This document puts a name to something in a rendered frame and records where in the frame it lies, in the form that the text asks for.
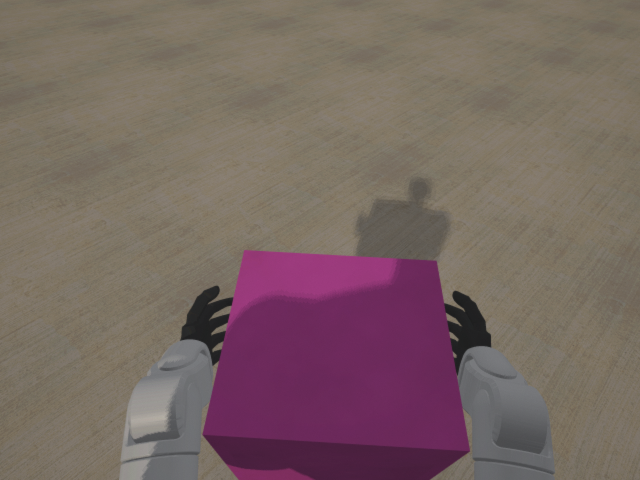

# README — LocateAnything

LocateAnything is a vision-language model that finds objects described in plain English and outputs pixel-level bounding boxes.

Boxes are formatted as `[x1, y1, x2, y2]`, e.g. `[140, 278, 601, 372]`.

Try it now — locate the carton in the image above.
[202, 250, 470, 480]

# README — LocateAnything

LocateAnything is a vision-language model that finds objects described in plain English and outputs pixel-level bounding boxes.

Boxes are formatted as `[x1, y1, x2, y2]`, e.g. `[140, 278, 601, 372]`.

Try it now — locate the robot right forearm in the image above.
[458, 346, 555, 480]

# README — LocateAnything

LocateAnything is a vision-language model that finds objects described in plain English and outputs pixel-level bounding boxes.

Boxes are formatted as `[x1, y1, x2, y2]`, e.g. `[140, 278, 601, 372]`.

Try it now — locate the robot left hand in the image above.
[180, 286, 233, 365]

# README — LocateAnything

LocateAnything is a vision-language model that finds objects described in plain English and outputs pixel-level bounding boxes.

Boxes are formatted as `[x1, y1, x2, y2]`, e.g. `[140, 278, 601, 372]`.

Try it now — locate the robot left forearm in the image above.
[119, 339, 213, 480]

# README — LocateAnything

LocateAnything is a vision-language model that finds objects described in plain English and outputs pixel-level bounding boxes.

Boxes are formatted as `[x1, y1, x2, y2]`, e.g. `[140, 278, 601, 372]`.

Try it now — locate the robot right hand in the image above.
[444, 291, 491, 376]

